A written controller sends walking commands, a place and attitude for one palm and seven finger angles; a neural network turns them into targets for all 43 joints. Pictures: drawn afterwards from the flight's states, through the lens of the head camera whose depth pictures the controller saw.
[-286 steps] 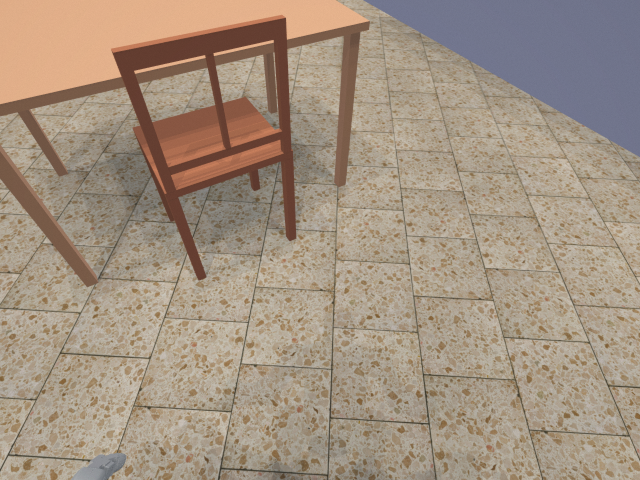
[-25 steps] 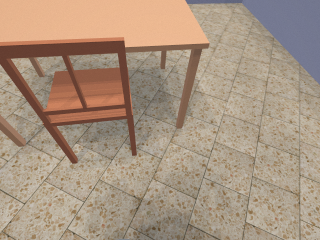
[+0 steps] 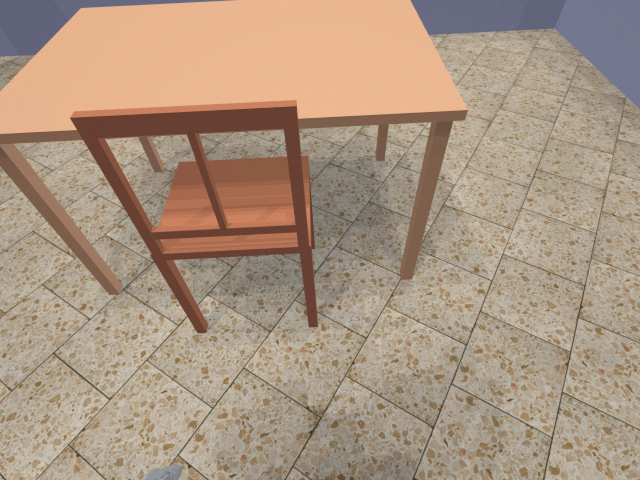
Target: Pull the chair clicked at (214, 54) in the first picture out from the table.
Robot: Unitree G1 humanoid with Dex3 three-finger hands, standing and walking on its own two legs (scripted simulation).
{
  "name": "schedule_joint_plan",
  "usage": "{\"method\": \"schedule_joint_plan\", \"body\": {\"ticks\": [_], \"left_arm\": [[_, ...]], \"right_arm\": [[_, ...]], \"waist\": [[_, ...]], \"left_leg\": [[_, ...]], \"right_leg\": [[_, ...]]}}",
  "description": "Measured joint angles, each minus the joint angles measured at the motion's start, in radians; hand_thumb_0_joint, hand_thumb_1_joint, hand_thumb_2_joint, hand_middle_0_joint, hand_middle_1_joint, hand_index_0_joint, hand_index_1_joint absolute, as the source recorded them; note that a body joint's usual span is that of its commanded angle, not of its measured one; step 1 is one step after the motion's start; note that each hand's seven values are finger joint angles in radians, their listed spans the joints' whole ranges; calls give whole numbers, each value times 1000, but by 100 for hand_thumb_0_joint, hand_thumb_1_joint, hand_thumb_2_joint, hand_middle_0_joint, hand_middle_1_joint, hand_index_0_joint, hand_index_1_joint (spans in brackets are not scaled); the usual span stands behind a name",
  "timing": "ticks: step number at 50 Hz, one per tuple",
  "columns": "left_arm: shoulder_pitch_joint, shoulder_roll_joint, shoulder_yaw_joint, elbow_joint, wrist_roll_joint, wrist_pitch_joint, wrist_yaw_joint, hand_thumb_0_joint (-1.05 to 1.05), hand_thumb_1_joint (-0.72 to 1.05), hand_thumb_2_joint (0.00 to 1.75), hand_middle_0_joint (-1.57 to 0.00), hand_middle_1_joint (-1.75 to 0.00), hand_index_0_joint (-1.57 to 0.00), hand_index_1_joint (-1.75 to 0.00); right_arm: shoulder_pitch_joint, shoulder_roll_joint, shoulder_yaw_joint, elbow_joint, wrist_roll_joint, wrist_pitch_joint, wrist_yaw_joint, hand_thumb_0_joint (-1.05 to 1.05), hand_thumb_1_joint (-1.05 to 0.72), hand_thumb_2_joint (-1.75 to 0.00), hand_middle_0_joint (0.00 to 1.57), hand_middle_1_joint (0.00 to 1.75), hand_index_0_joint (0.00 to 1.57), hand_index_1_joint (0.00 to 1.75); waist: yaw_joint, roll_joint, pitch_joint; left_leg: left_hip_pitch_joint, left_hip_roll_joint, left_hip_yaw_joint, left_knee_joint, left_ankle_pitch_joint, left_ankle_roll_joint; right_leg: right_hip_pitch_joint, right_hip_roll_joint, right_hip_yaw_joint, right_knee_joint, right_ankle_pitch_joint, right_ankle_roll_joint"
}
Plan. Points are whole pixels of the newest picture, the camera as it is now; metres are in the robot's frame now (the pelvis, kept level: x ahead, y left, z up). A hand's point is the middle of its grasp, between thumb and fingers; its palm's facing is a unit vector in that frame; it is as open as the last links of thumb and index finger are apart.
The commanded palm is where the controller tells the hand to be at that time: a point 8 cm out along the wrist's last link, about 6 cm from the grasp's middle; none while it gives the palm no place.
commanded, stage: take the last steps up to it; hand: left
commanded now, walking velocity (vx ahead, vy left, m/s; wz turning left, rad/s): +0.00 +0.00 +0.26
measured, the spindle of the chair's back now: (209, 184) +0.70 +0.28 -0.09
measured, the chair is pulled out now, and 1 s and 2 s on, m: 0.00 0.00 0.00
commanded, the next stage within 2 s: come to a stop and stand still in 0.96 s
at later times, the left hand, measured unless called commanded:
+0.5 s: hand out of the picture -0.04 +0.23 -0.17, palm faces +0.16 -0.97 -0.18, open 7.4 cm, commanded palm none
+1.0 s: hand (199, 399) +0.26 +0.22 -0.16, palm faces +0.14 -0.97 -0.21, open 7.2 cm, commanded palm none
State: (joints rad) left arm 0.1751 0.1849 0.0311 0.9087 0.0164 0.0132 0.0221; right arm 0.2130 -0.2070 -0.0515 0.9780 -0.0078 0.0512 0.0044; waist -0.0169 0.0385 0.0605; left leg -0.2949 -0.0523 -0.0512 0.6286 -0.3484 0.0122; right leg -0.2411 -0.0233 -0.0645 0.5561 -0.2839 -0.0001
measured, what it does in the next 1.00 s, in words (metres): walks ahead: left foot, then right foot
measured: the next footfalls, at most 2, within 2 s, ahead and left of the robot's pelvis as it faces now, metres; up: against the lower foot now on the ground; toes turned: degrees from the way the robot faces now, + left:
left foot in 0.40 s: +0.04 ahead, +0.16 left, +0.00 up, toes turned +11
right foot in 0.80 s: +0.29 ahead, -0.05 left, +0.00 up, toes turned -2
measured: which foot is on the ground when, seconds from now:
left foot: up 0.00-0.38, down 0.40-0.82, up 0.84-1.00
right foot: down 0.00-0.40, up 0.42-0.78, down 0.80-1.00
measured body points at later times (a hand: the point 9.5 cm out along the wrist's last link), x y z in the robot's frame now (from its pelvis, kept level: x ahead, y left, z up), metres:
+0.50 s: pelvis +0.04 +0.05 +0.01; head +0.05 +0.07 +0.46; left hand -0.04 +0.28 -0.15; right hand +0.11 -0.18 -0.13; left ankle +0.00 +0.15 -0.73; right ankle +0.02 -0.08 -0.68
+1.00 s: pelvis +0.21 +0.03 +0.01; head +0.23 +0.02 +0.46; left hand +0.25 +0.27 -0.14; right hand +0.23 -0.20 -0.16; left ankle +0.18 +0.16 -0.67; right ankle +0.25 -0.05 -0.73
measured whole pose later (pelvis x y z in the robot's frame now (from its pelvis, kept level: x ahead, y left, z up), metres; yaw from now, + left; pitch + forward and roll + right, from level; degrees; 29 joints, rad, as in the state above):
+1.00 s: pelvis +0.21 +0.03 +0.01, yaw +6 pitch -1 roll -1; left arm 0.21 0.15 0.05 1.03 0.02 -0.06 0.02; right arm 0.30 -0.17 -0.05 1.09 -0.02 -0.01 -0.01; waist -0.02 0.03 0.04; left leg -0.44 0.08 0.04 1.04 -0.36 0.02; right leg -0.25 0.00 -0.16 0.45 -0.19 -0.06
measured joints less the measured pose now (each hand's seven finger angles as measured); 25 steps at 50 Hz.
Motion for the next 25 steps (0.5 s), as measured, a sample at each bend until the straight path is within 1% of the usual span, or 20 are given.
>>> {"method": "schedule_joint_plan", "body": {"ticks": [1, 2, 4, 5, 7, 9, 13, 16, 18, 19, 20, 21, 22, 23, 25], "left_arm": [[4, -7, -4, -1, 2, -3, -1, 0, 91, 90, -20, -30, -20, -30], [10, -13, -7, -2, 3, -3, -1, 0, 91, 90, -20, -30, -20, -30], [23, -23, -8, 1, 3, -4, 0, 0, 91, 90, -21, -30, -20, -30], [30, -26, -8, 6, 4, -5, 0, 0, 91, 90, -21, -30, -20, -30], [47, -30, -5, 18, 7, -11, -1, 0, 91, 90, -21, -30, -20, -30], [67, -29, -3, 33, 10, -21, -4, 0, 91, 90, -21, -30, -20, -30], [118, -20, 2, 69, 17, -39, -13, 0, 91, 90, -21, -30, -20, -30], [161, -6, 7, 105, 20, -41, -17, 0, 91, 90, -21, -30, -20, -30], [190, 6, 13, 133, 17, -35, -20, 0, 91, 90, -21, -30, -20, -30], [207, 9, 15, 146, 13, -30, -21, 0, 91, 90, -21, -30, -20, -30], [221, 13, 17, 158, 11, -23, -23, 0, 91, 90, -21, -30, -20, -30], [228, 21, 19, 174, 9, -13, -24, 0, 91, 90, -21, -30, -20, -30], [233, 25, 21, 188, 11, -1, -24, 1, 91, 90, -20, -30, -20, -30], [234, 28, 22, 199, 12, 8, -26, 1, 91, 90, -20, -30, -20, -30], [223, 29, 24, 208, 13, 12, -34, 1, 91, 90, -20, -30, -20, -30]], "right_arm": [[4, -3, -5, 4, 0, 8, 0, 0, -90, -89, 21, 30, 20, 30], [7, -5, -10, 9, -1, 15, 0, 0, -91, -89, 21, 30, 20, 30], [10, -13, -17, 19, -4, 22, 4, 0, -91, -89, 20, 30, 20, 30], [13, -16, -20, 23, -6, 22, 6, 0, -91, -89, 20, 30, 20, 30], [21, -20, -23, 30, -11, 19, 10, 0, -91, -89, 20, 30, 20, 30], [31, -21, -24, 38, -15, 16, 15, 0, -91, -89, 20, 30, 19, 30], [40, -21, -22, 51, -17, 7, 23, 0, -91, -89, 20, 30, 19, 30], [34, -15, -15, 49, -16, -8, 25, 1, -91, -89, 20, 30, 19, 30], [32, -9, -7, 44, -15, -28, 22, 1, -91, -89, 20, 30, 19, 30], [34, -10, -3, 39, -15, -41, 19, 0, -91, -89, 20, 30, 19, 30], [34, -8, -1, 35, -16, -55, 14, 0, -91, -89, 20, 30, 19, 30], [31, 4, 2, 36, -17, -64, 8, 0, -91, -89, 20, 30, 19, 30], [33, 16, 7, 35, -18, -72, 3, 0, -91, -89, 20, 30, 19, 30], [41, 26, 13, 34, -18, -80, -2, 0, -91, -89, 20, 30, 19, 30], [65, 44, 21, 39, -16, -90, -11, 0, -91, -89, 20, 30, 19, 30]], "waist": [[-2, 4, -2], [-1, 5, -4], [2, 7, -6], [3, 7, -8], [5, 2, -14], [12, -7, -21], [36, -28, -37], [55, -45, -44], [62, -53, -49], [63, -50, -53], [61, -48, -56], [59, -64, -52], [57, -75, -51], [52, -79, -52], [42, -81, -49]], "left_leg": [[-31, -3, -3, 88, -66, -4], [-62, -5, -1, 184, -101, -8], [-108, 7, 7, 343, -94, -17], [-120, 18, 12, 392, -77, -21], [-126, 42, 23, 428, -49, -28], [-109, 65, 37, 394, -40, -31], [-61, 95, 66, 245, -53, -23], [-15, 100, 88, 103, -59, -9], [38, 97, 109, -29, -13, -1], [72, 96, 116, -100, 3, 2], [86, 95, 112, -134, 25, 9], [86, 86, 121, -118, 36, 8], [94, 80, 130, -110, 33, 8], [109, 77, 136, -118, 31, 10], [152, 70, 141, -167, 38, 13]], "right_leg": [[3, -3, -12, 1, -7, -16], [9, -8, -21, -7, -9, -26], [28, -12, -36, -38, 2, -32], [38, -14, -43, -55, 10, -32], [55, -19, -56, -86, 23, -30], [69, -26, -67, -113, 33, -28], [92, -42, -85, -153, 43, -19], [101, -55, -93, -161, 37, -6], [100, -63, -97, -138, 17, 7], [92, -62, -99, -109, -3, 15], [72, -63, -96, -55, -43, 13], [42, -70, -75, 26, -104, 6], [3, -67, -51, 127, -153, -2], [-41, -60, -33, 230, -172, -10], [-122, -52, -18, 378, -141, -17]]}}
